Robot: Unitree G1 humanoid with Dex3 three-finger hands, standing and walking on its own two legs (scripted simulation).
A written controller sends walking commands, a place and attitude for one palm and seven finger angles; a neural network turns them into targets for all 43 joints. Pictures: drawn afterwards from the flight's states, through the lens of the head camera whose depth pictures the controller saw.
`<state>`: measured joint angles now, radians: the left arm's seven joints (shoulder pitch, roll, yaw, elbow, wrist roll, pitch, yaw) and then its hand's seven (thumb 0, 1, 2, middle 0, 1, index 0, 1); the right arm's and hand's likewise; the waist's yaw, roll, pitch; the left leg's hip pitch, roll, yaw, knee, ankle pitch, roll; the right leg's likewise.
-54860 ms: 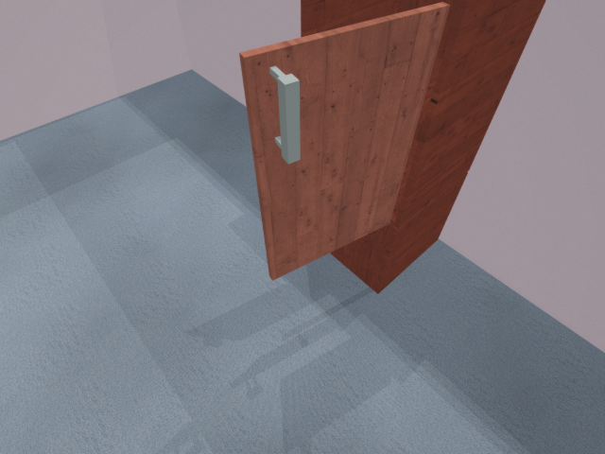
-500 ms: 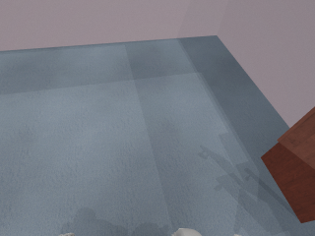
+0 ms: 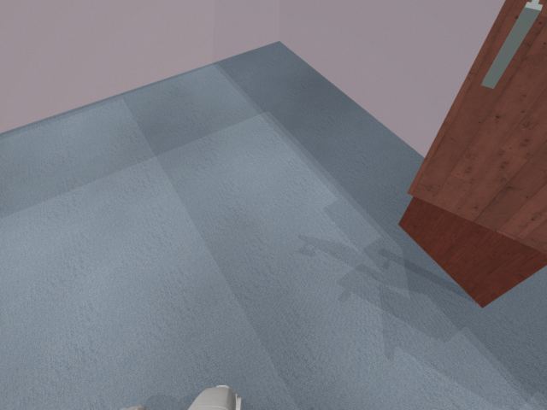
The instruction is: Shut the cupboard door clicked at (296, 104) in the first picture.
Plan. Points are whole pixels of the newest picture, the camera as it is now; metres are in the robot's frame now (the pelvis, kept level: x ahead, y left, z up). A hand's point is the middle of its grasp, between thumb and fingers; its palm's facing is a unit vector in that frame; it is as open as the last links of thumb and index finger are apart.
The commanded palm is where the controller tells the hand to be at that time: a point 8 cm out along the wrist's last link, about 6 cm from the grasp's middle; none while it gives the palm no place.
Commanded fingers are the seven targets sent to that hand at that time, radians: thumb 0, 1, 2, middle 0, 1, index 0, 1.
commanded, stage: turn to face it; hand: left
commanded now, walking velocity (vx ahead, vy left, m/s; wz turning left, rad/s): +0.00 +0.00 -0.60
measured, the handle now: (511, 43) +0.71 -0.39 +0.15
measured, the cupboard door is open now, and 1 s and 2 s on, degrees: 25 25 25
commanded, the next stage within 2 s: take the last steps up to it in 0.76 s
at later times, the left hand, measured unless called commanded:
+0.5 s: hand (184, 369) +0.20 +0.17 -0.16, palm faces -0.30 -0.92 -0.26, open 7.4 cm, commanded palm none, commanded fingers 0.00 0.90 0.90 -0.20 -0.30 -0.20 -0.30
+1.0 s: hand (205, 389) +0.17 +0.14 -0.19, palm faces -0.37 -0.91 -0.17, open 7.4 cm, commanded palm none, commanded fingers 0.00 0.90 0.90 -0.20 -0.30 -0.20 -0.30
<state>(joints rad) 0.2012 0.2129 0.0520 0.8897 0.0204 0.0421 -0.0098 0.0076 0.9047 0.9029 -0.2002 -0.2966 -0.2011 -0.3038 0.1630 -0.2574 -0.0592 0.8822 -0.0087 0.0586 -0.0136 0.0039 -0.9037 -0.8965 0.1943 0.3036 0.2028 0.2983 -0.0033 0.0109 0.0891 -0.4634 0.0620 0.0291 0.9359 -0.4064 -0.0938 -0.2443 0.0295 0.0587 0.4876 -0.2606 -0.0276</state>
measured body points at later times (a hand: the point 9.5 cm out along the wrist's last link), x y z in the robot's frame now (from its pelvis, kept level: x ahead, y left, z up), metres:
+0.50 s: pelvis +0.02 +0.00 -0.01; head +0.06 -0.02 +0.44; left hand +0.21 +0.22 -0.14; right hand -0.02 -0.25 -0.16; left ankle +0.03 +0.14 -0.74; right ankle -0.03 -0.10 -0.73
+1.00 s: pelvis +0.06 -0.02 -0.01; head +0.09 -0.01 +0.44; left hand +0.19 +0.19 -0.17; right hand +0.03 -0.28 -0.14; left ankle +0.11 +0.08 -0.74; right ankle -0.03 -0.10 -0.74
